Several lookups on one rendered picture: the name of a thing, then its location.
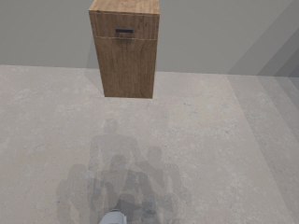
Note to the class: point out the robot left thigh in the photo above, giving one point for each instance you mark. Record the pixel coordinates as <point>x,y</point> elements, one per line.
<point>115,217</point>

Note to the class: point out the handle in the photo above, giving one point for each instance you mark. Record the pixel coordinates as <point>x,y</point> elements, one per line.
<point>124,30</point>

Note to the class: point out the cabinet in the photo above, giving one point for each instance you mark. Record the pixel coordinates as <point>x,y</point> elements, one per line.
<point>126,65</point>

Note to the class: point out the drawer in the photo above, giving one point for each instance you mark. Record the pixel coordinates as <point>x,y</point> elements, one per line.
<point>106,23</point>

